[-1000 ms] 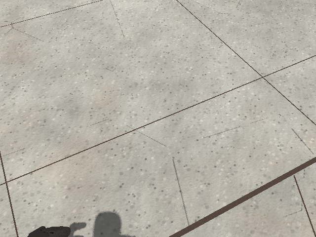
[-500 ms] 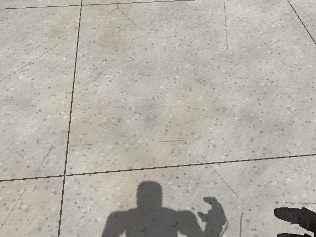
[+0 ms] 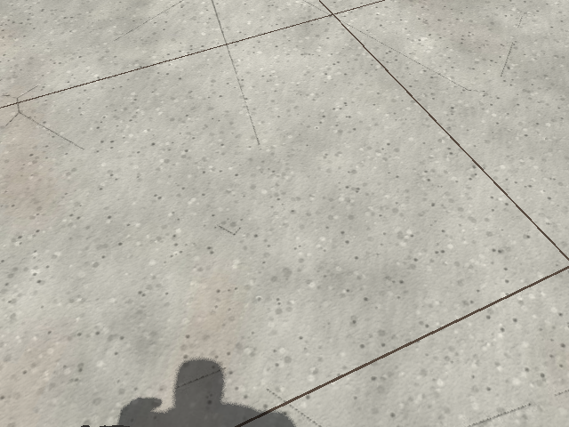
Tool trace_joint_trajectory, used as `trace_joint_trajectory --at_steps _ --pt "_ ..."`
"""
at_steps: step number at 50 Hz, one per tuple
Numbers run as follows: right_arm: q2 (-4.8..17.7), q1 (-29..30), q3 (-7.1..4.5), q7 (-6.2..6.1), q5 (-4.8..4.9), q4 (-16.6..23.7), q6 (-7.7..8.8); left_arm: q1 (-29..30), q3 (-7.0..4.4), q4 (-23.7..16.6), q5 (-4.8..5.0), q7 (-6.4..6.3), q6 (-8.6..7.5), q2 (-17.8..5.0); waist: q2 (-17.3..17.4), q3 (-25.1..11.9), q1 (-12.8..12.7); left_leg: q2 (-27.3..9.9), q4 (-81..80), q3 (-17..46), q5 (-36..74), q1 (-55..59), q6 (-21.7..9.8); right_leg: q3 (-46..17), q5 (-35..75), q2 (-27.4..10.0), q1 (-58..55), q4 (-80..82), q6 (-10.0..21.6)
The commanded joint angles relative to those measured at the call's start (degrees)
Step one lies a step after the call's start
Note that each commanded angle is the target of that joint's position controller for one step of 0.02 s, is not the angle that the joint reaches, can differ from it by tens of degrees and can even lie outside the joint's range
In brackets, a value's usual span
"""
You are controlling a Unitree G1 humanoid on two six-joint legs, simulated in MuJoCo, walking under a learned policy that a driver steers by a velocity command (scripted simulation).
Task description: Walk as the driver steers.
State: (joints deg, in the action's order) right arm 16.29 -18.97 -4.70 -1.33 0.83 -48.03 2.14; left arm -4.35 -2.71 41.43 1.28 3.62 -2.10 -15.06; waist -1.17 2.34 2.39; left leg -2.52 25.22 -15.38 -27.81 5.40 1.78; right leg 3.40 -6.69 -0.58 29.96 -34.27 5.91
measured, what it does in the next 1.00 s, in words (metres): walks ahead, turning right: left foot, then right foot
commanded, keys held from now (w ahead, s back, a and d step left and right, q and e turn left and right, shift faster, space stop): w+e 0.54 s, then w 0.46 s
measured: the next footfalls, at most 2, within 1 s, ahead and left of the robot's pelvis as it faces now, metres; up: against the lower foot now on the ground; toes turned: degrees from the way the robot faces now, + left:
left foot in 0.46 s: +0.47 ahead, +0.08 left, +0.00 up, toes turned -21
right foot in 0.96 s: +0.61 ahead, -0.27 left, +0.00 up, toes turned -27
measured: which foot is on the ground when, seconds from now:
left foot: down 0.00-0.00, up 0.02-0.44, down 0.46-0.96, up 0.98-1.00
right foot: down 0.00-0.46, up 0.48-0.94, down 0.96-1.00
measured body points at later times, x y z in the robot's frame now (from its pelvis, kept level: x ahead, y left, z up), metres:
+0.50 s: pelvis +0.29 +0.01 +0.01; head +0.32 +0.00 +0.46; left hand +0.42 +0.28 -0.11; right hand +0.44 -0.29 -0.06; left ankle +0.43 +0.09 -0.72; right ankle +0.13 -0.08 -0.70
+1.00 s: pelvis +0.53 -0.12 +0.01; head +0.55 -0.14 +0.46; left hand +0.84 -0.02 -0.05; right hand +0.39 -0.37 -0.13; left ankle +0.44 +0.09 -0.69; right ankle +0.57 -0.25 -0.72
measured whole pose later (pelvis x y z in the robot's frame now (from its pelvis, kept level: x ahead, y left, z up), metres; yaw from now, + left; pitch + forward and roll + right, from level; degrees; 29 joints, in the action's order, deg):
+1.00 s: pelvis +0.53 -0.12 +0.01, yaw -26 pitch +2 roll +1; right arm 17.4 -22.0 -3.1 0.2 1.0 -51.9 3.1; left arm -2.5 -2.0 35.5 0.2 1.7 -3.6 -14.9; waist -0.2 1.8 4.5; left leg -2.7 37.0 -2.4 -27.4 -4.0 0.9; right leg 1.4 -6.2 -0.4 27.4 -32.5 3.3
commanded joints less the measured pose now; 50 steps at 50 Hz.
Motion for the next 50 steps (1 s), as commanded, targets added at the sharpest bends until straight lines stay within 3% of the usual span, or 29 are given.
trace_joint_trajectory --at_steps 1,2,3,4,5,6,7,10,14,16,19,22,23,24,25,26,27,28,29,31,35,39,42,44,46,47,48,49,50 --pt "2.12 -2.78 0.50 0.10 -2.20 7.38 1.63 -19.85 -6.88 0.87 0.64 -1.88 0.23 -19.99 -13.11 -16.14 -6.41 1.14 47.25 4.59 7.28 -38.58 0.33 -32.22 -5.78 -13.02 -48.83 5.25 15.35" --pt "4.05 1.00 0.91 0.89 -0.60 8.07 4.11 -20.46 -5.73 -1.12 0.13 -1.67 -0.60 -17.12 -8.63 -25.24 -8.75 6.23 56.55 19.07 -6.69 -47.25 0.14 -52.99 -13.09 -18.85 -55.33 15.70 20.21" --pt "7.54 7.25 -0.01 1.58 1.71 9.72 5.60 -18.86 -4.69 -0.96 -0.45 -1.60 -1.25 -13.39 -4.98 -18.07 -10.44 2.56 56.17 21.84 -2.03 -52.52 -1.54 -44.89 -10.49 -17.40 -51.47 17.55 16.46" --pt "7.11 8.95 0.36 1.47 1.61 10.34 6.38 -15.76 -4.23 -1.28 -0.17 -1.69 -1.69 -11.58 -1.34 -12.33 -8.33 -0.04 51.17 21.42 2.85 -51.79 -2.61 -37.43 -6.24 -14.86 -43.49 17.24 14.23" --pt "7.16 9.35 0.12 1.04 0.05 9.80 6.51 -11.76 -3.63 -1.88 0.00 -1.77 -1.79 -9.58 1.28 -7.88 -5.61 -2.00 45.59 20.91 5.53 -48.64 -2.38 -31.51 0.38 -12.49 -34.84 17.49 12.54" --pt "7.92 8.51 -0.39 0.88 -0.87 9.49 6.00 -9.36 -3.02 -2.89 -0.65 -2.08 -1.90 -7.94 0.20 -6.60 -3.57 -3.30 42.41 21.17 7.56 -44.11 -2.00 -27.79 5.83 -10.88 -28.92 18.56 11.98" --pt "7.78 7.67 -0.54 0.97 -1.20 9.42 5.26 -8.33 -2.89 -3.66 -0.99 -2.28 -1.85 -7.74 -0.44 -5.88 -2.35 -3.51 40.52 21.05 8.54 -41.45 -1.35 -26.43 8.32 -9.86 -25.33 19.78 11.98" --pt "5.31 8.26 0.09 0.90 -1.71 9.96 3.64 -9.06 -3.45 -3.67 -0.61 -3.22 -1.97 -9.81 -0.33 -4.01 -1.60 -3.00 31.73 18.90 12.16 -39.59 1.36 -21.31 14.10 -8.05 -18.26 21.40 11.82" --pt "2.97 17.04 1.29 1.29 -1.49 12.02 3.63 -11.62 -3.89 -2.95 -0.05 -4.33 -1.21 -11.09 -2.84 -2.28 -4.93 0.32 13.34 17.80 28.33 -35.16 2.79 -16.78 7.45 -3.56 -13.66 20.64 7.72" --pt "3.49 20.26 1.25 1.77 -0.76 12.82 3.98 -13.84 -3.97 -2.32 0.06 -4.47 -0.80 -11.30 -3.56 -2.36 -6.50 1.98 8.40 17.86 32.40 -32.71 2.85 -18.62 3.51 -4.06 -13.99 19.84 6.77" --pt "5.64 21.43 0.50 2.41 -0.28 13.46 4.69 -15.61 -3.90 -1.69 0.37 -4.64 -0.32 -10.61 -4.32 -2.54 -6.39 2.39 3.83 20.15 29.89 -31.85 1.48 -23.94 -0.44 -6.17 -18.92 15.41 5.75" --pt "7.60 15.15 -0.72 2.46 -0.22 11.89 5.58 -13.97 -3.80 -2.29 0.00 -4.76 0.04 -9.77 -6.22 -3.79 -2.26 2.50 0.63 19.39 24.90 -24.00 -1.66 -27.09 1.21 -6.16 -20.48 8.82 3.71" --pt "9.27 9.43 -1.57 2.08 -0.90 10.79 5.89 -13.85 -2.99 -2.77 -0.31 -4.59 -0.08 -7.48 -5.13 -7.88 0.57 0.02 0.24 20.77 24.04 -14.30 -3.81 -24.86 2.58 -3.25 -18.22 1.12 1.86" --pt "12.42 1.05 -2.33 1.58 -1.60 10.08 5.87 -15.24 -1.64 -3.75 -1.35 -4.45 -0.21 -3.83 2.66 -16.08 3.25 -10.24 0.53 31.25 19.37 0.15 -7.15 -19.26 -8.03 1.00 -11.21 -15.47 -0.44" --pt "16.12 -2.21 -3.19 2.13 -2.06 7.97 5.05 -22.51 -1.03 -5.75 0.81 -4.41 -0.72 -2.32 23.16 -20.41 -0.80 -21.10 -6.83 59.27 3.10 13.47 -15.80 -13.47 -28.61 6.77 8.38 -32.13 -3.37" --pt "10.21 0.11 -1.93 2.39 -0.87 9.26 4.86 -21.36 -2.13 -3.81 1.29 -4.65 -0.59 -8.69 14.72 -15.06 0.60 -20.66 -9.09 60.22 -8.16 10.23 -14.61 -15.01 -25.27 2.02 14.44 -38.96 -4.25" --pt "7.31 2.30 -1.12 2.08 -0.65 9.63 4.48 -15.41 -2.90 -4.54 0.78 -4.58 -0.29 -11.19 9.49 -8.71 1.97 -18.34 -9.25 50.50 -4.39 4.02 -12.33 -13.36 -19.90 0.36 15.66 -40.28 -4.63" --pt "6.41 4.25 -0.60 2.11 -1.21 9.53 4.21 -12.85 -2.78 -4.84 0.06 -4.67 -0.13 -10.16 5.32 -5.70 1.20 -15.66 -9.82 43.66 4.02 -2.15 -11.39 -12.01 -15.89 -1.32 13.42 -39.17 -4.97" --pt "5.27 5.22 -0.22 2.14 -1.47 8.72 4.06 -11.07 -2.76 -5.45 -0.48 -4.48 -0.31 -9.05 4.96 -3.09 0.52 -13.53 -10.83 38.87 10.48 -6.52 -11.62 -12.13 -13.39 -2.55 12.44 -36.45 -5.10" --pt "4.22 5.40 0.19 2.13 -1.64 7.60 4.42 -11.78 -2.41 -5.54 0.16 -3.89 -0.24 -6.66 7.53 -2.46 -1.07 -10.92 -13.20 32.49 16.62 -10.70 -11.80 -11.24 -11.61 -3.93 8.57 -32.67 -5.07" --pt "6.90 4.04 -0.54 2.14 -0.67 5.19 4.79 -7.63 -1.28 -7.10 -0.64 -3.54 -0.26 -4.01 5.63 -1.32 -1.17 -11.67 -16.31 26.74 25.42 -10.93 -14.52 -9.38 -7.69 -4.74 10.33 -21.59 -6.05" --pt "8.85 2.74 -0.75 1.90 0.05 3.45 3.84 -1.14 -0.20 -8.19 -0.67 -2.39 -1.37 -2.68 5.12 -0.59 0.82 -9.51 -16.86 19.81 29.99 -11.22 -13.13 -5.45 3.43 -4.63 6.20 -7.25 -6.23" --pt "10.02 -0.88 -0.86 1.94 0.60 1.40 3.08 3.53 -0.14 -9.52 -0.20 -1.77 -1.76 -3.18 5.51 0.19 2.40 -10.52 -16.04 18.81 30.35 -9.37 -12.35 -3.74 5.43 -3.21 3.35 -1.26 -5.69" --pt "10.66 -1.93 -0.99 1.88 0.97 0.22 2.44 5.04 -0.41 -10.39 -0.03 -1.45 -1.87 -4.13 6.22 0.83 1.93 -12.27 -14.66 19.12 32.37 -6.47 -11.60 -3.64 2.99 -2.64 2.72 1.42 -4.27" --pt "11.62 -1.24 -1.18 1.60 1.22 -0.40 1.79 2.20 -1.20 -9.88 -0.35 -1.36 -1.97 -5.77 6.77 -0.79 -0.96 -12.59 -9.87 17.99 42.13 -4.74 -10.28 -2.22 0.71 -0.89 -3.30 4.38 -2.29" --pt "11.46 -0.53 -1.01 1.42 1.38 -0.52 1.53 -3.78 -2.22 -8.01 -0.73 -1.57 -1.93 -7.32 6.15 -4.38 -4.57 -10.78 -2.64 15.56 50.28 -5.93 -8.94 -0.78 1.98 0.72 -12.50 6.63 -0.82" --pt "9.82 -0.85 -0.28 1.20 0.84 -0.36 1.54 -12.47 -3.69 -5.34 -0.92 -2.11 -1.71 -10.15 4.96 -9.99 -8.38 -8.01 8.30 13.16 49.96 -11.35 -7.04 -1.85 2.82 0.00 -25.87 5.97 0.88" --pt "5.49 -1.88 1.34 1.15 -0.90 1.65 1.98 -21.44 -4.86 -4.01 -1.74 -3.01 -1.20 -15.10 -4.64 -18.25 -10.50 -3.28 28.71 10.55 30.20 -27.26 -3.96 -19.65 1.44 -13.38 -44.13 5.59 5.95" --pt "2.17 -6.27 2.56 1.47 -0.65 1.97 3.16 -21.74 -4.72 -3.76 -1.42 -2.68 -1.23 -16.85 -15.57 -23.77 -7.38 4.49 42.85 16.71 -5.66 -42.30 -2.40 -43.90 -8.26 -22.18 -52.09 14.18 13.00"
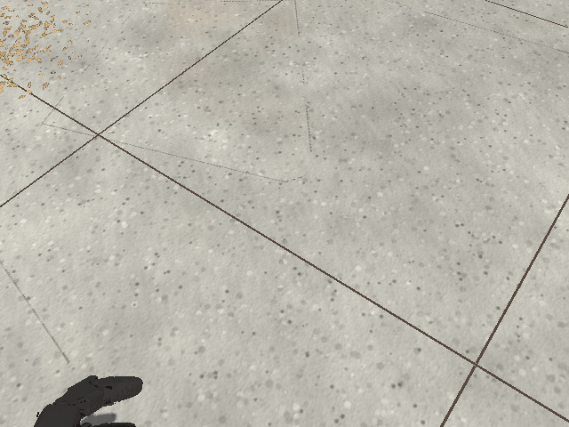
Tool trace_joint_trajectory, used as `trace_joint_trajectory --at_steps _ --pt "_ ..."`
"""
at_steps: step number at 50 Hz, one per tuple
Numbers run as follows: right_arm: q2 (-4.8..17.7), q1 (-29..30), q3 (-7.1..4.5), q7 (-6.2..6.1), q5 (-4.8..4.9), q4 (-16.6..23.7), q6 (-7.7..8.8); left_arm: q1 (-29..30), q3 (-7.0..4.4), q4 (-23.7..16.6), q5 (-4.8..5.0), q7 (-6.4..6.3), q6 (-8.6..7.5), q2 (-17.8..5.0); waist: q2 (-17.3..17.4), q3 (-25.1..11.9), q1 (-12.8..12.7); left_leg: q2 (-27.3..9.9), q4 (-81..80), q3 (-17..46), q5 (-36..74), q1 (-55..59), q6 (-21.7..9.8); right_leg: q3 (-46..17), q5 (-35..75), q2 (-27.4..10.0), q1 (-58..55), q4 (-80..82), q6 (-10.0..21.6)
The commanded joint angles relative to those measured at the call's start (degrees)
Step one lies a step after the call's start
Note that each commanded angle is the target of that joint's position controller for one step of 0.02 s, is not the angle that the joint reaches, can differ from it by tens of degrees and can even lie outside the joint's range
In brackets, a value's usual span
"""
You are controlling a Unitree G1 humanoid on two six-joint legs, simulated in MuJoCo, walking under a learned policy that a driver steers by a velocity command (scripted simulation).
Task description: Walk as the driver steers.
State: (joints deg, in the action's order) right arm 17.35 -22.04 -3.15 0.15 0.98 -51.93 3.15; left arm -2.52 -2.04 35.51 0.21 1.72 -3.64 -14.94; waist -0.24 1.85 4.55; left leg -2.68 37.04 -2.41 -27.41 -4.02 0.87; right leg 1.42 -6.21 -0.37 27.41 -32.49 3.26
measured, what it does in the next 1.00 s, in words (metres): walks ahead, turning left: left foot, then right foot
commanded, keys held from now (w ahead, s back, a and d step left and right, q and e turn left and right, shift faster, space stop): w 0.08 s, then w+q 0.92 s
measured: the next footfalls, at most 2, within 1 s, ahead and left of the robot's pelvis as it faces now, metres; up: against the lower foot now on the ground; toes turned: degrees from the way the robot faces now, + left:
left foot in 0.52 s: +0.43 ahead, +0.15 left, +0.00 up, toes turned +13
right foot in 0.98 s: +0.75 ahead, +0.04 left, +0.00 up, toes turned +31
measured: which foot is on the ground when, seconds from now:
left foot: up 0.00-0.50, down 0.52-0.98, up 1.00-1.00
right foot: down 0.00-0.50, up 0.52-0.96, down 0.98-1.00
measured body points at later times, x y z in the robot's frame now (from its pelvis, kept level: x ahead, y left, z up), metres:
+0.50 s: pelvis +0.27 +0.03 +0.00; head +0.30 +0.04 +0.45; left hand +0.24 +0.31 -0.13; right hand +0.52 -0.17 -0.10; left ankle +0.39 +0.14 -0.72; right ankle +0.10 -0.10 -0.72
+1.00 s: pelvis +0.57 +0.08 +0.00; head +0.59 +0.09 +0.45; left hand +0.66 +0.40 -0.06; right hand +0.73 -0.17 -0.11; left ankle +0.39 +0.14 -0.71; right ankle +0.72 +0.02 -0.73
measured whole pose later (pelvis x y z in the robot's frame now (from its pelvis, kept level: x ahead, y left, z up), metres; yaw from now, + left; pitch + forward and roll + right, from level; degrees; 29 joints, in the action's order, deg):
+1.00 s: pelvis +0.57 +0.08 +0.00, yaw +28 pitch +2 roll +0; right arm 17.8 -21.5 -4.7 -0.9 1.3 -42.6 1.4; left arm -2.6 -2.4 38.6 -0.5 0.9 -7.0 -15.6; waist 0.7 0.2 4.1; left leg 5.5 36.9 13.3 -27.5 -7.6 -2.7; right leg -2.5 -4.9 1.5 26.5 -28.9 0.3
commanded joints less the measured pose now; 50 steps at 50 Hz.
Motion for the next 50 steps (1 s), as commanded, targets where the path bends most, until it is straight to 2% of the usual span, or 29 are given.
trace_joint_trajectory --at_steps 1,2,3,4,5,7,11,14,17,20,22,24,25,26,27,28,29,30,31,33,35,37,40,42,45,47,48,49,50 --pt "7.05 0.98 -0.55 0.45 0.61 5.87 2.80 -21.50 -4.01 1.99 0.23 -0.56 0.05 -11.86 -10.20 -17.55 -10.80 1.12 36.28 7.91 -4.97 -39.26 -2.00 -39.35 -14.44 -20.50 -45.64 14.46 13.79" --pt "8.09 5.16 -0.86 0.71 1.32 7.19 3.25 -17.88 -3.32 1.82 0.43 -0.47 -0.21 -10.17 -8.34 -10.20 -9.79 -1.38 35.28 6.47 0.61 -41.16 -2.73 -30.84 -11.41 -18.33 -38.22 15.51 11.91" --pt "7.24 7.03 -0.79 0.41 0.70 7.11 3.32 -14.53 -2.94 1.68 0.10 -0.31 -0.36 -8.96 -4.38 -6.85 -8.07 -3.42 32.57 5.63 5.53 -39.14 -2.62 -25.34 -6.51 -15.71 -31.31 16.85 10.83" --pt "6.84 7.19 -1.00 0.31 -0.11 6.97 3.00 -12.22 -2.54 1.54 -0.30 -0.08 -0.60 -7.53 -4.23 -4.43 -6.32 -4.78 29.58 5.80 8.80 -36.60 -2.19 -21.47 -1.11 -13.89 -25.91 18.62 10.35" --pt "5.93 5.57 -0.93 0.47 0.01 6.30 2.30 -10.84 -2.33 1.62 -0.70 -0.08 -0.92 -6.50 -5.12 -4.35 -4.60 -5.75 28.54 6.37 11.02 -33.30 -1.81 -18.50 1.43 -13.04 -22.62 20.42 10.10" --pt "3.80 4.32 -0.57 0.41 0.29 5.49 0.84 -10.43 -2.56 2.74 -0.55 -0.19 -2.00 -6.54 -4.78 -3.78 -3.35 -5.95 26.81 6.35 13.57 -31.58 -0.84 -13.83 5.33 -12.78 -19.36 23.20 10.51" --pt "3.05 10.08 -0.58 0.25 0.16 7.18 0.01 -12.64 -3.09 5.58 -1.22 -1.07 -2.77 -7.83 -2.78 -0.41 -4.66 -4.64 17.33 9.04 24.31 -36.40 0.26 -5.83 8.86 -12.40 -19.67 25.65 9.27" --pt "2.27 14.48 -0.25 1.08 0.06 8.44 0.47 -12.81 -3.15 6.67 -1.00 -1.60 -2.75 -8.69 -2.61 0.88 -6.14 -3.17 7.22 6.93 33.12 -34.38 -0.23 -0.13 9.37 -11.23 -20.16 26.69 7.19" --pt "1.15 19.78 0.40 1.99 0.01 10.72 0.62 -15.60 -3.41 8.77 -0.57 -2.04 -2.29 -9.54 -1.58 2.73 -8.43 -2.55 1.08 4.82 35.23 -34.83 -1.21 2.70 10.23 -12.64 -24.36 26.60 6.46" --pt "1.26 23.18 0.53 3.11 0.07 13.27 0.66 -17.63 -3.72 10.54 0.02 -2.27 -0.96 -10.10 -1.46 3.49 -9.32 -1.75 -2.29 3.01 29.97 -37.56 -2.92 4.30 15.57 -14.69 -32.00 23.14 5.68" --pt "2.16 22.94 0.12 3.86 0.09 14.59 0.64 -16.89 -4.02 10.69 0.28 -2.71 0.10 -11.12 -2.81 2.25 -8.00 0.19 -3.25 0.23 23.90 -35.25 -4.67 5.83 29.09 -15.33 -35.10 18.00 4.45" --pt "4.70 16.82 -1.32 3.97 0.03 14.16 0.26 -15.88 -4.43 10.21 0.28 -3.53 1.17 -12.72 -5.31 -2.98 -4.15 4.39 -2.44 -3.45 18.12 -25.39 -6.99 7.68 48.81 -14.80 -35.70 6.79 2.82" --pt "7.34 8.49 -2.92 3.53 0.18 12.31 0.17 -15.02 -4.30 9.84 0.35 -3.96 1.66 -12.71 -4.43 -7.40 0.50 6.66 -5.42 -3.70 20.29 -13.54 -8.98 9.28 50.15 -12.94 -31.71 -4.46 1.15" --pt "11.96 -1.05 -4.82 2.44 0.27 10.51 -0.30 -15.60 -3.65 8.68 -0.30 -4.34 1.32 -11.69 0.68 -13.24 4.52 1.04 -6.79 6.98 21.66 4.59 -12.48 9.33 34.98 -10.61 -18.37 -21.18 -1.12" --pt "17.16 -1.18 -5.68 1.97 0.87 10.66 -0.21 -22.02 -0.74 6.20 -2.07 -2.85 -0.50 -2.65 15.40 -18.71 -1.97 -13.96 -10.38 39.08 13.72 25.56 -24.03 5.16 -21.48 1.99 8.97 -41.73 -5.15" --pt "12.42 -3.10 -4.34 1.80 0.51 11.62 0.13 -16.35 -1.31 5.99 -0.09 -1.84 -2.96 -7.01 9.36 -24.27 2.35 -16.14 -17.84 49.71 8.38 29.44 -25.21 -7.06 -27.16 2.84 16.02 -48.06 -4.22" --pt "9.84 -1.07 -3.66 1.58 -0.04 11.56 0.48 -10.52 -1.99 3.94 2.02 -1.25 -4.33 -9.59 6.92 -16.21 3.21 -14.33 -19.15 40.79 11.95 24.24 -22.10 -7.82 -22.07 -0.28 20.21 -46.92 -2.86" --pt "8.69 2.45 -3.34 1.42 0.06 12.19 0.70 -8.79 -1.67 3.32 1.62 -1.44 -5.05 -8.92 1.91 -11.19 0.91 -11.95 -19.36 34.33 16.82 15.81 -20.17 -7.31 -17.36 -2.76 18.74 -41.94 -2.29" --pt "7.01 6.19 -2.84 1.30 0.01 13.07 0.65 -8.07 -2.02 3.59 0.10 -1.84 -5.07 -9.08 -0.14 -7.21 -1.43 -9.91 -20.32 29.42 23.06 7.45 -19.01 -6.81 -15.11 -4.32 15.44 -36.69 -2.80" --pt "5.66 9.29 -2.30 0.92 -0.86 14.71 0.61 -9.96 -2.54 3.49 -0.84 -1.88 -3.75 -9.10 1.74 -5.32 -4.82 -7.68 -22.88 25.58 30.13 -1.61 -19.08 -6.94 -13.17 -5.52 8.99 -32.24 -4.12" --pt "6.65 9.32 -2.61 0.41 -0.50 14.83 0.70 -10.44 -2.22 3.29 -1.11 -1.98 -2.54 -7.47 1.98 -3.94 -5.73 -6.58 -24.15 22.00 33.93 -7.22 -19.15 -5.38 -11.64 -5.47 7.35 -26.72 -5.98" --pt "8.43 8.17 -3.16 -0.32 -0.24 14.46 0.60 -6.54 -1.56 1.97 -1.30 -2.12 -2.07 -5.89 2.34 -2.36 -4.77 -4.44 -24.69 18.55 34.05 -11.10 -17.79 -4.19 -4.81 -4.42 6.41 -18.41 -7.41" --pt "8.93 5.69 -3.39 -0.97 0.22 13.69 -0.04 0.15 -0.87 0.54 -0.96 -1.68 -2.41 -4.46 3.94 -1.94 -1.81 -1.15 -23.41 15.98 28.09 -13.79 -14.38 -3.58 8.43 -1.37 1.20 -4.75 -7.83" --pt "9.06 3.28 -3.46 -1.07 0.42 12.85 -0.42 3.11 -1.07 -0.37 -0.18 -1.27 -2.72 -5.22 4.61 -2.11 -0.49 -1.89 -22.29 18.27 24.36 -12.63 -13.46 -4.13 11.43 0.07 -0.91 -0.51 -7.73" --pt "8.33 1.90 -3.36 -1.26 0.65 12.38 -0.87 3.72 -2.00 -0.91 0.26 -0.73 -3.33 -7.57 5.73 -2.41 -1.07 -4.08 -17.41 23.85 20.51 -7.02 -12.24 -6.49 7.56 0.23 -1.81 3.74 -6.18" --pt "8.06 3.01 -3.41 -1.31 0.38 12.78 -1.13 0.24 -2.77 -0.16 0.37 -0.66 -3.87 -8.76 7.33 -2.85 -3.52 -4.53 -13.36 26.43 21.25 -5.62 -11.05 -6.06 3.32 0.21 -6.21 5.52 -4.11" --pt "6.56 3.41 -2.91 -1.21 0.19 13.15 -1.14 -4.43 -3.52 1.05 0.06 -0.94 -4.11 -9.82 7.11 -5.02 -6.01 -2.39 -8.81 25.45 23.10 -6.61 -9.56 -5.41 3.02 -0.19 -13.27 7.42 -2.50" --pt "3.32 3.52 -1.70 -0.94 -0.33 14.02 -0.91 -11.74 -4.36 1.79 -0.97 -1.39 -4.37 -12.31 3.35 -11.56 -9.40 0.76 4.10 21.75 19.89 -11.40 -7.51 -11.62 0.52 -7.39 -26.03 6.48 0.90" --pt "-0.38 -3.60 -0.49 -0.95 0.76 15.57 -0.37 -18.43 -5.68 3.30 -1.93 -1.60 -3.68 -17.45 -12.56 -20.06 -7.91 9.06 23.55 13.01 0.96 -30.03 -3.18 -35.01 -10.78 -20.78 -46.25 9.82 10.02"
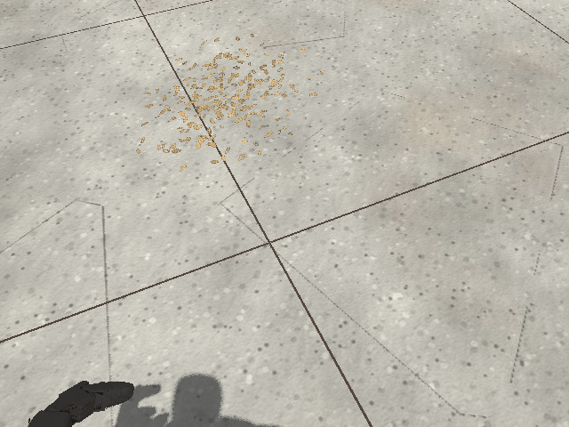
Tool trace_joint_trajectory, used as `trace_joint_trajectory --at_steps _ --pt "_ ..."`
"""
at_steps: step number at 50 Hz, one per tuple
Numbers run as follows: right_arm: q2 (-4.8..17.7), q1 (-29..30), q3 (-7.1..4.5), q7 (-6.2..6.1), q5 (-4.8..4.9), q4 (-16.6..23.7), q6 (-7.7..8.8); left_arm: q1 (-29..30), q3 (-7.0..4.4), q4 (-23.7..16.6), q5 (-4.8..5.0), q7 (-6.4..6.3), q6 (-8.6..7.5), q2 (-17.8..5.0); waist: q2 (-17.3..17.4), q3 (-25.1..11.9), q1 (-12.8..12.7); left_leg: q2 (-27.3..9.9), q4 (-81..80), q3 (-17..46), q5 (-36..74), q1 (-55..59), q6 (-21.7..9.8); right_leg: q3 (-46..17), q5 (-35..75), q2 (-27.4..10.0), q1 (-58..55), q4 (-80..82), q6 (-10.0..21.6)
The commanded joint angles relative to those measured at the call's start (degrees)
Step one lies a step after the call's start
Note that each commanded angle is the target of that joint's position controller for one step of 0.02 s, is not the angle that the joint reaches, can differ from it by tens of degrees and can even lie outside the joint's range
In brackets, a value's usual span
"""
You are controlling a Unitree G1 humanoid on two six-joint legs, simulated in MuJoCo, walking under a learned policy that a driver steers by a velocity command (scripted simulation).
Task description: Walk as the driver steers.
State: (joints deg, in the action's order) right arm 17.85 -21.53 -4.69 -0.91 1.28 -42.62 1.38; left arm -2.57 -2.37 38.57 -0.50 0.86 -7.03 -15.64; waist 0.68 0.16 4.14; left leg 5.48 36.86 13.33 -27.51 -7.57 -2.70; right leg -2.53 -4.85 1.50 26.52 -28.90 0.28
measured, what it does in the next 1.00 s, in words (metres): walks ahead: left foot, then right foot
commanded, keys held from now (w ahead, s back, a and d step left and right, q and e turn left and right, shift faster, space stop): w+q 0.06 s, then w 0.40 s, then w+e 0.54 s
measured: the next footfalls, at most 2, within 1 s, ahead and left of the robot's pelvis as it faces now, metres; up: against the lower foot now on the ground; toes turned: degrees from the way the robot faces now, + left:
left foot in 0.46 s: +0.38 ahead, +0.17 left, +0.00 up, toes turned +10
right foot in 1.00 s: +0.69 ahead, -0.06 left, +0.00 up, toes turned -9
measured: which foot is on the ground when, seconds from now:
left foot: up 0.00-0.44, down 0.46-1.00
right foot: down 0.00-0.48, up 0.50-0.98, down 1.00-1.00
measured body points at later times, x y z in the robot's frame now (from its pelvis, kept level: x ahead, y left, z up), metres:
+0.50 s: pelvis +0.26 +0.04 +0.00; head +0.29 +0.06 +0.45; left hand +0.19 +0.33 -0.13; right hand +0.53 -0.14 -0.06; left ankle +0.34 +0.16 -0.72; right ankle +0.11 -0.12 -0.70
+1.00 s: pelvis +0.53 +0.05 -0.01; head +0.56 +0.03 +0.44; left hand +0.76 +0.26 -0.09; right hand +0.52 -0.24 -0.14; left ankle +0.35 +0.16 -0.72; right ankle +0.65 -0.05 -0.72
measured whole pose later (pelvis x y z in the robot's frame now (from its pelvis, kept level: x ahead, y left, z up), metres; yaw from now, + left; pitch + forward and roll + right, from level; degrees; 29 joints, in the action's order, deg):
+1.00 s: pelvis +0.53 +0.05 -0.01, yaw -6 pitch +2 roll +2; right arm 16.3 -19.6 -4.4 -1.3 0.8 -49.0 2.3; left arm -3.8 -2.6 40.6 1.2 3.8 -2.0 -15.1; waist -1.4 2.0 3.2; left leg -2.0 21.8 -15.4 -26.6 6.2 2.0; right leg 3.4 -6.5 -1.2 30.3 -34.0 5.8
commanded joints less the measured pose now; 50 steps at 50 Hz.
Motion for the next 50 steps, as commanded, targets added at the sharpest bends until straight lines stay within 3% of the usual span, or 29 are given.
trace_joint_trajectory --at_steps 1,2,3,4,5,7,10,13,17,20,21,22,23,24,25,26,27,28,29,31,34,37,41,45,48,49,50 --pt "3.27 -4.98 0.69 0.05 1.03 6.05 1.61 -19.30 -4.86 0.93 0.31 -0.27 0.19 -13.66 -17.47 -17.60 -7.74 -2.46 33.93 -3.22 -6.51 -36.37 1.34 -44.48 -26.71 -26.50 -46.18 10.96 14.92" --pt "7.58 -0.15 -0.50 0.05 0.96 5.90 1.33 -16.42 -3.71 0.02 0.59 -0.46 0.47 -9.45 -10.69 -9.80 -9.07 -5.06 37.65 -2.94 -1.37 -39.06 1.73 -37.03 -29.25 -24.01 -39.62 12.32 12.42" --pt "7.93 3.73 -0.73 -0.02 0.31 6.60 0.96 -13.63 -3.15 -0.31 0.21 -0.64 0.93 -8.00 -6.68 -5.21 -8.69 -6.94 37.69 -5.13 2.89 -38.12 2.03 -28.55 -22.51 -21.56 -32.98 12.53 10.43" --pt "7.00 5.99 -0.71 0.11 -0.37 7.28 0.96 -11.93 -2.62 0.27 -0.09 -0.57 1.14 -6.70 -5.28 -1.74 -7.85 -8.26 35.02 -5.43 5.92 -36.65 2.13 -22.81 -15.63 -18.89 -26.93 13.80 10.05" --pt "5.75 6.27 -0.73 0.39 -0.35 7.48 0.90 -11.12 -2.14 0.80 -0.45 -0.56 1.06 -5.60 -6.19 -0.28 -6.52 -9.59 32.69 -5.40 7.83 -34.19 1.98 -18.40 -11.07 -16.85 -23.01 15.18 9.60" --pt "3.05 5.09 -0.17 0.78 0.18 7.18 0.63 -11.09 -2.06 1.94 -0.17 -0.28 0.64 -5.15 -7.36 0.23 -5.27 -10.06 28.89 -6.50 8.86 -30.90 2.02 -13.24 -6.22 -15.03 -19.46 17.64 10.25" --pt "1.29 8.44 0.65 0.97 -0.54 8.29 0.69 -11.97 -2.80 3.77 0.45 -0.09 0.20 -7.55 -5.44 1.13 -5.15 -10.62 19.95 -7.37 12.88 -32.12 2.64 -8.87 0.92 -15.72 -19.50 20.03 12.32" --pt "0.36 13.01 1.49 1.80 -0.78 8.97 1.53 -12.40 -3.09 5.06 1.06 -0.15 0.71 -9.09 -4.53 1.34 -6.29 -11.06 8.75 -9.95 21.63 -29.83 2.79 -3.58 5.41 -14.40 -19.96 20.76 11.71" --pt "0.43 20.08 1.83 2.70 -0.20 10.61 2.29 -16.75 -3.30 7.65 1.88 -0.20 1.71 -10.83 -4.75 2.51 -8.86 -9.41 -0.99 -12.79 26.39 -25.60 2.47 -0.83 6.20 -14.58 -21.68 19.93 10.40" --pt "1.84 22.05 1.41 3.12 -0.05 11.75 2.49 -18.29 -3.53 9.41 2.41 -0.32 2.70 -11.85 -5.75 3.13 -8.12 -8.38 -5.09 -13.31 22.37 -24.13 0.40 -1.20 10.11 -16.92 -26.15 17.43 9.26" --pt "2.67 20.45 1.00 3.14 -0.22 11.43 2.55 -17.93 -3.62 9.74 2.51 -0.46 3.03 -12.36 -6.08 2.20 -6.60 -7.41 -6.59 -14.14 21.20 -20.77 -0.57 -0.61 15.49 -17.00 -26.92 14.93 8.59" --pt "3.94 15.80 0.18 2.98 -0.58 10.07 2.56 -17.04 -3.55 9.89 2.71 -0.64 3.32 -12.52 -5.80 -0.57 -3.40 -5.82 -9.08 -15.65 22.13 -13.09 -1.87 1.51 24.01 -15.64 -26.33 9.19 7.36" --pt "6.55 7.65 -1.27 2.53 -0.84 7.37 2.39 -17.51 -2.98 10.04 2.44 -0.81 3.40 -11.20 -4.73 -5.80 0.30 -4.91 -9.57 -16.10 23.00 -0.69 -3.47 4.05 28.14 -12.92 -22.85 -0.75 5.75" --pt "10.90 -2.60 -2.62 1.66 -1.53 5.69 2.05 -17.48 -1.45 8.53 0.89 -0.84 3.12 -7.92 1.81 -13.90 4.31 -16.13 -7.80 -3.53 24.69 16.99 -7.20 5.76 12.47 -9.88 -10.17 -18.71 3.28" --pt "14.64 -3.73 -2.95 1.58 -1.75 5.44 1.84 -23.20 0.50 7.37 0.78 -0.54 2.11 -1.77 15.94 -20.16 0.64 -28.81 -14.81 22.49 13.26 30.14 -15.37 3.55 -26.61 -0.04 9.80 -37.13 0.27" --pt "9.29 -3.76 -1.71 1.66 -1.37 5.51 2.05 -19.77 -1.07 8.26 2.24 -0.28 1.39 -8.03 9.42 -17.99 3.19 -28.17 -18.03 24.46 6.80 27.13 -14.32 -3.95 -28.61 -2.28 15.55 -43.81 0.77" --pt "7.45 -0.55 -0.93 1.68 -1.17 5.28 2.40 -15.52 -1.80 6.62 3.40 -0.07 1.07 -9.92 7.87 -10.12 2.33 -26.44 -19.08 15.67 9.28 20.67 -12.16 -3.45 -23.55 -4.62 18.68 -44.24 1.39" --pt "5.81 2.95 -0.41 1.80 -1.25 5.23 2.69 -13.45 -1.75 6.47 3.03 -0.28 1.15 -9.26 4.97 -6.38 0.51 -23.83 -20.67 9.26 13.55 13.82 -10.72 -2.40 -18.55 -6.95 16.93 -41.87 1.26" --pt "4.15 5.84 -0.03 2.00 -1.53 5.12 3.03 -12.80 -1.97 6.52 2.23 -0.42 1.53 -8.73 4.83 -3.43 -1.20 -21.92 -22.74 4.73 17.07 8.26 -9.99 -2.42 -14.98 -8.34 15.07 -39.08 0.85" --pt "2.54 8.57 0.14 2.12 -2.00 4.52 4.11 -15.44 -1.93 7.63 2.31 -0.49 3.16 -6.64 5.69 -2.03 -4.08 -20.25 -26.57 -1.44 22.02 1.71 -9.31 -3.12 -10.84 -9.57 9.45 -37.23 0.05" --pt "3.41 8.75 -0.43 1.72 -2.33 2.56 5.27 -13.70 -1.79 6.94 2.14 -0.77 4.64 -4.65 3.34 0.65 -4.99 -20.21 -29.35 -8.27 28.71 -0.72 -9.43 -4.25 -5.76 -9.39 11.60 -33.64 -1.21" --pt "4.28 7.96 -0.74 1.04 -2.42 0.96 5.25 -10.05 -1.65 5.71 1.81 -0.24 4.53 -3.93 2.50 1.98 -4.23 -18.99 -30.10 -14.55 31.57 0.79 -8.21 -4.15 3.53 -8.63 13.34 -24.47 -1.43" --pt "6.17 5.51 -1.22 0.30 -1.79 -0.97 4.68 -2.06 -0.73 2.90 1.48 1.20 4.20 -2.39 1.18 4.52 -1.14 -19.24 -30.90 -20.21 32.13 3.05 -6.80 0.51 10.49 -7.68 11.69 -12.80 -0.28" --pt "7.55 2.47 -1.86 0.03 -0.69 -3.20 2.93 3.06 -0.66 -0.68 1.59 2.57 4.27 -2.84 1.23 5.73 0.07 -21.77 -26.72 -22.52 38.37 12.21 -5.70 3.29 4.56 -6.65 14.40 -7.54 2.19" --pt "9.81 3.76 -2.46 -0.65 -0.30 -3.03 1.45 -0.59 -2.00 -1.59 1.68 3.13 4.64 -5.32 4.24 1.17 -3.51 -21.90 -15.64 -24.78 64.65 15.33 -3.72 8.28 -4.42 -1.70 5.72 -7.42 5.42" --pt "10.32 4.45 -2.53 -0.91 -0.25 -2.80 0.88 -6.60 -3.19 -0.44 1.84 2.97 4.80 -7.30 4.59 -2.32 -7.02 -21.00 -6.86 -25.64 70.67 14.08 -2.76 9.48 -5.95 0.76 -2.15 -6.77 6.96" --pt "9.97 5.18 -2.20 -1.18 -0.10 -2.42 0.72 -15.91 -5.10 1.85 1.93 2.21 4.95 -10.56 3.14 -7.06 -12.03 -18.64 5.95 -26.84 66.65 7.55 -0.68 8.32 -2.68 2.57 -16.56 -2.80 9.28"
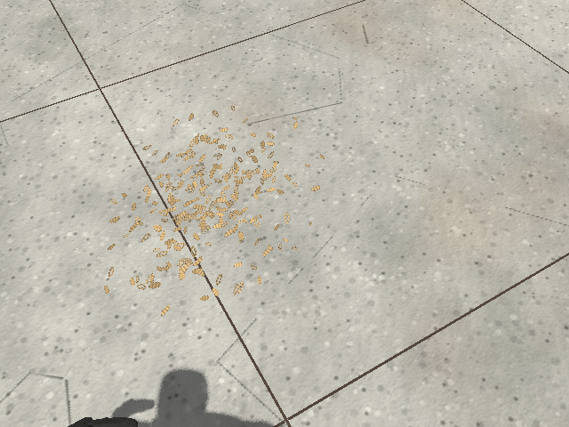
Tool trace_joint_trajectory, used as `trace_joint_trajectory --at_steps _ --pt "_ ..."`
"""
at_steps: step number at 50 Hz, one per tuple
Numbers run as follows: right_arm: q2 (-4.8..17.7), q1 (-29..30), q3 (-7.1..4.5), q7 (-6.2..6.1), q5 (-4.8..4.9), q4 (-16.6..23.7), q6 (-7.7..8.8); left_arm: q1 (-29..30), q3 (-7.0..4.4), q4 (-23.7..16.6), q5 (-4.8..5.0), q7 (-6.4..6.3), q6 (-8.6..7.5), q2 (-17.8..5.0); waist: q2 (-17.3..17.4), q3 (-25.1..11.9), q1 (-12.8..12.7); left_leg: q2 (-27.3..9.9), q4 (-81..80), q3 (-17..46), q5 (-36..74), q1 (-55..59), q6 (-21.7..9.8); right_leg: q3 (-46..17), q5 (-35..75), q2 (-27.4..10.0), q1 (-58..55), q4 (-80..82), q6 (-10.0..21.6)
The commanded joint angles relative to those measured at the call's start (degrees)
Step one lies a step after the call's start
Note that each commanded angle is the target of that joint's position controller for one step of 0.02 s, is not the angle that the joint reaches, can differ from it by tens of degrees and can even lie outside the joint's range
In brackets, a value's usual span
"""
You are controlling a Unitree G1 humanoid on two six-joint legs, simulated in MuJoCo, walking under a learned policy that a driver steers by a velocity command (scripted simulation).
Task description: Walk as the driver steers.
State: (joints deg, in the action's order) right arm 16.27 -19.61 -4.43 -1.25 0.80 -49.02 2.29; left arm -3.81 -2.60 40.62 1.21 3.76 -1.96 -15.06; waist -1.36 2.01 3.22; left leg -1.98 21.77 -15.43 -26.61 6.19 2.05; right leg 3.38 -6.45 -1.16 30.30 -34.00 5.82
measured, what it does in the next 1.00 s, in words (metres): walks ahead, turning right: left foot, then right foot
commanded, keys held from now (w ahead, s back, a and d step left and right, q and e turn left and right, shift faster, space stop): w+e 0.08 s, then e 0.32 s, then no key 0.60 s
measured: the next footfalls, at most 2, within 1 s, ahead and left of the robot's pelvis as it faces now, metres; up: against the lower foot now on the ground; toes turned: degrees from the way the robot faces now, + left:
left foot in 0.46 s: +0.41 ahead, +0.06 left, +0.00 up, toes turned -22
right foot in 0.78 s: +0.25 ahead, -0.15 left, +0.00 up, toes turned -18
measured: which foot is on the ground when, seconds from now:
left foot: down 0.00-0.02, up 0.04-0.44, down 0.46-1.00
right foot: down 0.00-0.46, up 0.48-0.76, down 0.78-1.00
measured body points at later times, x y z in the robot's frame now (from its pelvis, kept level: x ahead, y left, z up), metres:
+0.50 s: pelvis +0.23 +0.00 +0.01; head +0.27 +0.00 +0.46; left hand +0.43 +0.25 -0.10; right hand +0.35 -0.30 -0.07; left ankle +0.37 +0.07 -0.72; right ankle +0.13 -0.08 -0.69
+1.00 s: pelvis +0.28 -0.03 +0.02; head +0.28 -0.04 +0.47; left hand +0.47 +0.16 -0.10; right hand +0.30 -0.31 -0.11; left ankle +0.37 +0.07 -0.72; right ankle +0.22 -0.14 -0.72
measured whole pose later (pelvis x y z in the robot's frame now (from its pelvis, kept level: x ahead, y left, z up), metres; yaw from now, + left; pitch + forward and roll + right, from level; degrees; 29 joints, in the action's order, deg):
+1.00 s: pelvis +0.28 -0.03 +0.02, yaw -21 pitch -1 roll +1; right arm 14.0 -10.0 -1.5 -0.2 -1.0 -48.2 0.7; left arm -13.7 -1.4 45.2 -1.0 -1.0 0.2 -12.9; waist 0.4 1.3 1.1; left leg 0.1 28.8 0.8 -11.0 -16.7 0.8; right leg -3.3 -18.9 0.4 11.3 -31.4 -0.2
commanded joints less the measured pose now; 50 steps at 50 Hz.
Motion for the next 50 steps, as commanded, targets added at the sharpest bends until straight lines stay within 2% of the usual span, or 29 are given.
trace_joint_trajectory --at_steps 1,2,3,4,5,6,7,11,14,17,21,22,23,24,25,26,27,29,31,33,35,38,39,40,41,42,43,46,50 --pt "7.55 1.15 -1.01 -0.79 -1.53 5.26 0.53 -21.31 -6.48 1.09 0.38 -2.10 0.58 -16.74 -5.21 -14.18 -11.74 -7.29 39.84 1.99 35.50 -22.31 -2.69 -14.49 2.03 -5.38 -37.57 2.66 7.72" --pt "1.78 -2.04 1.01 0.22 -1.67 8.09 2.54 -17.94 -6.47 -0.90 0.54 -1.94 -0.07 -19.55 -14.68 -21.53 -5.99 5.74 58.37 12.38 -6.92 -44.70 0.43 -48.69 -10.39 -17.73 -53.26 12.64 20.02" --pt "7.49 4.71 -0.09 1.22 0.47 8.66 4.75 -18.80 -5.03 -1.37 0.13 -1.63 -0.62 -14.36 -5.73 -21.55 -10.44 2.52 60.12 21.83 -5.07 -50.83 -1.25 -48.43 -13.26 -17.58 -52.96 17.48 17.36" --pt "8.18 8.80 -0.20 1.59 1.95 10.19 5.79 -17.08 -4.39 -1.21 -0.17 -1.73 -1.25 -11.93 -3.64 -13.79 -9.96 0.17 57.24 21.07 -0.37 -52.98 -2.73 -39.84 -10.38 -15.62 -46.37 17.61 14.90" --pt "7.37 9.38 -0.08 1.10 1.03 9.91 6.10 -12.77 -3.92 -1.88 -0.29 -1.72 -1.62 -10.76 1.66 -7.66 -6.65 -2.16 51.75 20.66 3.43 -50.35 -2.66 -32.82 0.86 -13.08 -36.57 17.36 12.84" --pt "8.30 9.11 -0.68 0.59 -0.66 9.23 5.67 -9.02 -3.39 -2.84 -0.58 -2.02 -1.70 -8.80 1.71 -5.36 -4.54 -3.72 47.36 20.34 5.05 -46.21 -1.88 -26.98 12.80 -11.17 -29.62 17.00 11.65" --pt "8.51 7.87 -0.95 0.54 -1.24 9.05 4.84 -7.38 -3.17 -3.93 -1.28 -2.41 -1.59 -8.48 0.51 -4.71 -2.86 -4.17 46.28 20.35 5.65 -42.01 -1.08 -23.95 21.60 -9.92 -24.59 17.20 11.45" --pt "5.09 7.96 -0.16 -0.04 -1.93 9.85 2.39 -7.63 -4.11 -3.69 -1.03 -3.84 -1.00 -11.27 -0.22 -4.86 -1.51 -1.35 33.93 17.57 11.31 -37.91 2.46 -16.02 37.41 -5.94 -16.11 16.40 10.30" --pt "3.85 12.62 0.58 0.22 -1.69 10.86 2.05 -8.72 -4.30 -3.16 -0.01 -5.06 0.78 -11.40 -3.09 -7.12 -3.43 1.84 21.48 17.13 22.72 -33.34 3.13 -13.77 32.37 -2.42 -14.54 13.88 6.48" --pt "4.72 17.06 0.50 1.03 -0.99 12.10 1.90 -10.46 -4.26 -2.69 0.06 -5.70 2.21 -11.11 -4.37 -7.76 -5.33 3.77 13.66 18.45 26.69 -31.60 2.97 -17.99 23.29 -3.04 -16.62 11.41 4.62" --pt "7.36 14.08 -0.73 1.50 -1.39 11.64 2.72 -7.94 -3.82 -3.79 -0.25 -6.10 2.74 -9.59 -5.98 -7.41 -2.69 3.37 5.10 20.52 25.14 -28.41 0.16 -25.58 15.42 -3.91 -21.21 3.77 2.69" --pt "7.92 11.83 -0.91 1.34 -2.00 11.16 3.28 -7.48 -3.34 -4.19 -0.39 -6.06 2.53 -8.16 -5.15 -8.43 -1.54 1.24 0.78 20.48 33.38 -22.88 -1.69 -24.55 12.44 -1.49 -20.36 -0.66 0.80" --pt "10.77 9.60 -1.27 0.82 -3.18 11.57 3.45 -9.09 -2.26 -5.09 -1.50 -6.01 2.12 -5.02 1.82 -13.53 -1.86 -8.52 1.95 28.68 50.58 -12.17 -5.51 -19.83 0.11 2.94 -15.82 -11.91 -1.89" --pt "12.09 9.03 -1.27 0.66 -4.68 11.39 2.60 -18.80 -1.74 -4.51 -1.10 -5.95 1.88 -3.37 16.40 -17.13 -6.32 -21.20 2.47 46.37 65.70 -0.10 -17.72 -14.99 -34.60 11.17 -2.51 -25.54 -5.76" --pt "9.01 8.85 -0.89 0.85 -2.49 11.20 1.94 -22.49 -2.51 -2.65 -0.86 -5.70 2.19 -8.61 15.01 -19.42 -6.42 -23.95 1.07 54.08 51.90 -1.31 -20.91 -15.80 -34.74 6.92 0.29 -33.08 -7.77" --pt "5.89 10.95 0.03 0.89 -1.60 12.27 1.52 -17.39 -3.53 -2.06 -0.39 -5.90 3.17 -11.98 9.31 -14.43 -4.25 -19.56 0.92 46.78 43.13 -4.99 -18.66 -14.94 -31.05 5.26 1.68 -36.88 -9.27" --pt "5.06 12.16 0.50 1.05 -1.88 12.19 0.85 -13.69 -3.68 -2.12 -0.45 -6.35 4.22 -11.70 6.19 -11.86 -3.70 -15.90 0.07 41.10 35.97 -8.83 -16.06 -13.39 -27.90 4.49 2.05 -37.21 -9.97" --pt "5.09 15.00 0.95 1.05 -1.88 11.83 -0.19 -11.42 -3.33 -2.72 -0.65 -6.51 5.48 -9.69 6.97 -7.15 -4.58 -11.77 -3.10 34.98 27.60 -17.55 -14.12 -12.20 -23.73 2.88 -1.32 -32.57 -10.57" --pt "4.82 16.22 1.00 1.04 -2.20 11.21 -0.70 -12.23 -2.16 -2.27 -0.67 -6.20 5.33 -5.91 9.60 -6.46 -5.29 -7.79 -4.51 28.77 26.11 -21.18 -12.88 -8.18 -21.84 2.55 -7.21 -22.25 -10.74" --pt "5.32 15.42 0.77 0.94 -1.87 10.42 -1.00 -11.15 -1.40 -2.00 -1.11 -5.97 4.81 -4.43 11.21 -7.66 -4.05 -7.65 -4.25 27.55 26.79 -20.17 -13.59 -6.49 -20.89 1.64 -11.36 -13.08 -10.54" --pt "6.42 13.88 0.50 0.89 -1.47 9.59 -1.29 -10.32 -1.50 -1.64 -1.06 -5.68 4.51 -5.32 11.39 -8.71 -2.96 -8.99 -3.70 28.92 24.39 -18.48 -14.49 -6.09 -16.33 1.24 -14.04 -6.00 -9.75" --pt "5.92 13.35 1.01 0.90 -0.70 8.52 -1.65 -11.79 -1.67 0.02 -1.48 -5.07 4.37 -5.61 9.63 -7.24 -4.55 -7.61 -3.04 28.01 13.87 -23.05 -11.35 -4.56 -5.25 1.90 -22.14 8.50 -6.63" --pt "4.99 11.76 1.45 1.10 -0.91 7.73 -1.31 -10.64 -1.70 -0.77 -2.32 -5.10 4.27 -6.96 7.41 -6.64 -4.15 -6.52 -2.49 27.11 9.40 -26.23 -8.16 -7.98 -2.19 -1.00 -24.93 9.82 -4.85" --pt "4.19 10.60 1.69 1.47 -1.82 7.94 -0.83 -9.30 -2.35 -1.41 -2.78 -5.34 4.26 -10.61 0.33 -5.60 -1.85 -2.64 0.54 22.63 5.32 -28.11 -4.89 -13.39 -2.46 -5.99 -23.40 9.75 -2.11" --pt "2.58 11.62 1.98 1.59 -2.28 7.85 -0.57 -8.58 -1.91 -0.25 -2.65 -5.02 3.96 -8.31 -5.70 -4.83 -1.22 0.92 2.49 17.56 7.74 -22.62 -2.09 -14.04 -13.06 -5.94 -15.35 11.76 -0.33" --pt "2.80 13.30 2.02 1.55 -2.58 7.60 -0.54 -7.14 -0.99 -0.69 -2.90 -4.72 3.36 -5.23 -5.42 -3.12 -1.83 1.15 4.02 17.39 11.65 -19.23 -0.99 -13.91 -18.80 -5.03 -11.51 13.85 -0.96" --pt "2.73 13.39 1.93 1.45 -2.39 7.08 -0.62 -6.82 -0.70 -0.29 -3.16 -4.63 2.80 -4.56 -5.31 -2.16 -1.70 0.93 4.38 17.52 13.67 -17.87 -1.15 -13.32 -19.81 -4.29 -10.00 14.31 -2.24" --pt "3.72 11.85 1.61 0.93 -1.89 5.39 -0.89 -8.24 -0.77 0.62 -2.43 -4.76 1.35 -5.60 -3.08 -0.89 -1.90 0.12 4.33 18.63 17.34 -17.92 -2.49 -11.74 -12.40 -3.00 -11.09 12.24 -4.08" --pt "3.36 11.46 1.59 0.77 -1.56 3.27 -0.83 -10.18 -0.58 1.88 -2.01 -5.13 1.13 -5.21 -0.73 -1.65 -2.55 -0.02 4.52 18.67 20.76 -17.63 -2.35 -10.91 -6.44 -2.31 -13.62 10.52 -3.93"
Over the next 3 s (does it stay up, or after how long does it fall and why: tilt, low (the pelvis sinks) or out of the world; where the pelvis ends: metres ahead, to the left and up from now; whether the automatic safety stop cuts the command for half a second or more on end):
stays up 0.96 -0.20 0.02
